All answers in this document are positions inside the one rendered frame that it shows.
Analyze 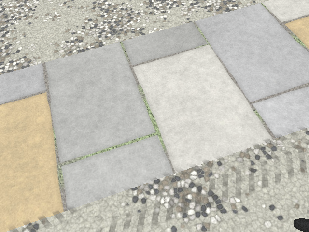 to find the right robot hand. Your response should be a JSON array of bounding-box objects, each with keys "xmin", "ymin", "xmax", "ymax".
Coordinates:
[{"xmin": 294, "ymin": 218, "xmax": 309, "ymax": 232}]

